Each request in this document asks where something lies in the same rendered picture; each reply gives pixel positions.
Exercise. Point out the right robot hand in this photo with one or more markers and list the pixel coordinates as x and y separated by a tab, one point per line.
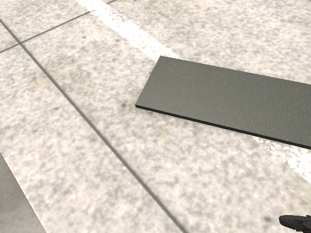
297	223

